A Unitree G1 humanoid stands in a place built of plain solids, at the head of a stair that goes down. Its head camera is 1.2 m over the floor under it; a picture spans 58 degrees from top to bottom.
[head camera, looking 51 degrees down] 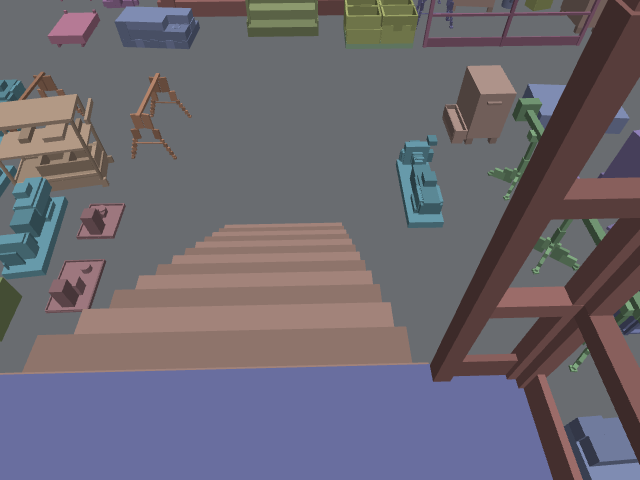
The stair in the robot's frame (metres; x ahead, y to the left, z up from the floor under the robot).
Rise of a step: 0.20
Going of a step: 0.22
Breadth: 1.31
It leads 1 degrees to the left of straight ahead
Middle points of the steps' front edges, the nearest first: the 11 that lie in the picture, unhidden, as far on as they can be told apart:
0.50 0.34 0.00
0.72 0.35 -0.20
0.95 0.35 -0.41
1.17 0.36 -0.61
1.40 0.36 -0.82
1.62 0.37 -1.02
1.85 0.37 -1.23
2.07 0.38 -1.43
2.30 0.39 -1.64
2.52 0.39 -1.84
2.75 0.40 -2.04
